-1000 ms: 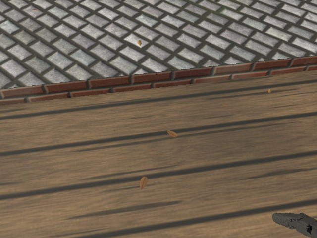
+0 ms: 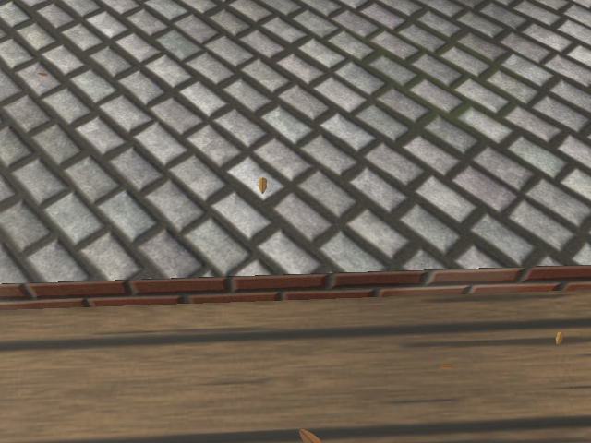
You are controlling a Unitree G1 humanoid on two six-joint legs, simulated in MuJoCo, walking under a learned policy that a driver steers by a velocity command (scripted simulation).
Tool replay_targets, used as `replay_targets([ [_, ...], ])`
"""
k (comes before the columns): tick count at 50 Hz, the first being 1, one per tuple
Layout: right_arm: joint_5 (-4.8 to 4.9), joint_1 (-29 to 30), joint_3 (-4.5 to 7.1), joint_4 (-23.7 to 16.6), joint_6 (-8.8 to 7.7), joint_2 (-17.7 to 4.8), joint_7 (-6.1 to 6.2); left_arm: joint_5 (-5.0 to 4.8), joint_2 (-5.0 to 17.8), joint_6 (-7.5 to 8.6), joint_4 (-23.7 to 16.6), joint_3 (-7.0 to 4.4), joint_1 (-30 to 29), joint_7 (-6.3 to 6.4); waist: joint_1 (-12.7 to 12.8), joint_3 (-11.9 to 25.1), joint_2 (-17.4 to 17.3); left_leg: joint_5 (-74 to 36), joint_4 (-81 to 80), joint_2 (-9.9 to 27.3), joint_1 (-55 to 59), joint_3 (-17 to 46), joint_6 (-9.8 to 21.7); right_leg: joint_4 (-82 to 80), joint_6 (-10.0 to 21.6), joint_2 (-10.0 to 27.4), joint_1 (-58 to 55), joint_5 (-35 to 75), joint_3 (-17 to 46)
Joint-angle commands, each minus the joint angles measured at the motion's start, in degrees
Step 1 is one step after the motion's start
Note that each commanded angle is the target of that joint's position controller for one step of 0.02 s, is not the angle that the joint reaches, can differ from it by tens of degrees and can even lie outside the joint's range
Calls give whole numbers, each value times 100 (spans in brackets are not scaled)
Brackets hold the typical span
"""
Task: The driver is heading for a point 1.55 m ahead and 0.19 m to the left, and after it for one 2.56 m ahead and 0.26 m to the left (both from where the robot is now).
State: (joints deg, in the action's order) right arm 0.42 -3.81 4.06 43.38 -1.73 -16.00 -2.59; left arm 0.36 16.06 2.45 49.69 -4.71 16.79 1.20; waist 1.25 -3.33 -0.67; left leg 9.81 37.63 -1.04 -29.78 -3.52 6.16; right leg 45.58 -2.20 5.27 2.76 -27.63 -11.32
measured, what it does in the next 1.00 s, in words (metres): walks ahead, turning left: right foot, then left foot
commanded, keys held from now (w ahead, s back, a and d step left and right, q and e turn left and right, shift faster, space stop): w+q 0.52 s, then w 0.48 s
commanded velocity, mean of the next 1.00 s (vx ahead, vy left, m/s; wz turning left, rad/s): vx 0.50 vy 0.00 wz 0.42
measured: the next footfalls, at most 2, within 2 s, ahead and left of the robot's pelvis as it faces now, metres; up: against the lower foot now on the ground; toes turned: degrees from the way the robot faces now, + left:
right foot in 0.46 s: +0.43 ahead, -0.09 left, +0.00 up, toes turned +17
left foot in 0.92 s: +0.57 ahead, +0.19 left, +0.00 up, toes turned +26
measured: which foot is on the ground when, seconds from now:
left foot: down 0.00-0.46, up 0.48-0.90, down 0.92-1.00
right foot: up 0.00-0.44, down 0.46-0.92, up 0.94-1.00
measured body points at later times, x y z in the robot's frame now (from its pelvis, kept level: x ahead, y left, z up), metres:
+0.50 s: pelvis +0.28 -0.01 +0.01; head +0.31 -0.02 +0.46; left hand +0.40 +0.28 -0.07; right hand +0.37 -0.30 -0.12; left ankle +0.12 +0.06 -0.68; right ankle +0.40 -0.10 -0.71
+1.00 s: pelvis +0.51 +0.09 +0.02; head +0.52 +0.11 +0.47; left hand +0.39 +0.31 -0.13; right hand +0.76 -0.06 -0.09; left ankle +0.53 +0.17 -0.71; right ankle +0.43 -0.08 -0.63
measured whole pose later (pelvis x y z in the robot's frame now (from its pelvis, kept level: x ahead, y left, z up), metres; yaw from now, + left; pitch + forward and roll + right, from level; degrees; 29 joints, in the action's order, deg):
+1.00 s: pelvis +0.51 +0.09 +0.02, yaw +25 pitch +0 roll -1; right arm -1.9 -5.7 0.6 47.1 -2.7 -14.1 -0.7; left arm 0.9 13.5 2.8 54.2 -1.3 21.7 -0.5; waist 3.2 -2.6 0.4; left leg 10.9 30.9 -2.3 -20.5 -3.2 5.4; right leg 60.8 2.1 1.1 14.4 -24.7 -2.4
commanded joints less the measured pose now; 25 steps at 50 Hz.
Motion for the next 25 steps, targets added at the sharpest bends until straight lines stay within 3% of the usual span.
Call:
replay_targets([
  [1, -365, -2098, 503, 196, 101, -1711, 182, 218, 452, 213, -803, 9, -338, -171, -778, 2020, -293, -560, -1874, 1831, 4801, 4106, 1498, 3674, 144, -494, 3867, -207, 1431],
  [2, -274, -1754, 420, 211, 92, -1374, 210, 136, 417, 277, -817, 68, -462, -189, -629, 1240, -107, -578, -1883, 1722, 4041, 3350, 1334, 3272, 228, -181, 3976, 412, 1402],
  [3, -209, -1428, 313, 198, 66, -1026, 209, 166, 443, 287, -760, 74, -485, -170, -379, 692, 26, -970, -1972, 1421, 3189, 2819, 1077, 2685, 247, 47, 3667, 757, 1384],
  [4, -116, -1205, 240, 170, 43, -831, 215, 268, 521, 210, -778, 60, -447, -155, -180, 531, -77, -1396, -2073, 1186, 2604, 2469, 946, 2364, 195, 129, 3234, 861, 1397],
  [5, -82, -1092, 200, 125, 18, -767, 203, 307, 565, 105, -722, 65, -301, -156, -65, 617, -158, -1604, -2155, 1052, 2292, 2239, 911, 2182, 130, 149, 2835, 884, 1392],
  [7, -78, -1184, 218, 154, -69, -894, 172, 288, 498, -32, -717, 104, -232, -195, 23, 653, -160, -1759, -2281, 898, 1964, 2027, 975, 1798, 24, 112, 2599, 840, 1283],
  [9, -89, -1371, 254, 220, -101, -1026, 157, 261, 423, -72, -790, 149, -504, -223, -65, 444, -208, -1282, -2506, 808, 1834, 2005, 981, 1212, -60, 96, 2749, 1141, 1198],
  [13, -87, -1735, 256, 323, -84, -1008, 151, 209, 412, -32, -1021, 198, -1395, -261, -441, 98, -355, -474, -2697, 726, 2111, 2149, 838, -101, -138, 26, 3116, 2078, 1233],
  [17, -133, -1983, 276, 379, -75, -1061, 187, 140, 442, 70, -1182, 223, -1849, -293, -625, 117, -368, -1013, -2328, 768, 2453, 2294, 697, -957, -109, -237, 2878, 2330, 1221],
  [20, -159, -1736, 300, 301, -90, -1160, 237, 123, 616, 142, -1132, 173, -1447, -242, -340, 176, -445, -1456, -1879, 835, 2261, 2540, 418, -1418, 32, -395, 1953, 1993, 1276],
  [21, -154, -1587, 307, 264, -103, -1200, 240, 123, 692, 176, -1022, 135, -1046, -202, -122, 256, -433, -1612, -1575, 789, 2078, 2607, 330, -1597, 107, -476, 1378, 1839, 1242],
  [22, -130, -1487, 279, 246, -138, -1137, 223, 154, 811, 243, -836, 76, -416, -138, 215, 510, -190, -1822, -824, 480, 1849, 2459, 183, -1991, 223, -503, 503, 1802, 1260],
  [23, -78, -1486, 170, 144, -195, -787, 185, 266, 1237, 313, -749, -33, 377, -45, 552, 1152, 534, -1313, 686, 13, 1421, 1929, -5, -2409, 489, 474, -542, 869, 2250],
  [24, 58, -1839, 60, -108, -204, -317, 198, 332, 1842, 247, -756, -159, 638, -8, 392, 1596, 1912, 1750, 2061, -886, -152, 1119, -185, -3217, 979, 1844, -1654, -296, 4628],
  [25, -126, -2039, 78, 29, -104, -676, 239, 242, 1573, 150, -725, -142, 296, -21, 55, 1267, 1534, 2076, 2762, -400, -651, 1049, -123, -3351, 1196, 2017, -1162, -898, 5362],
])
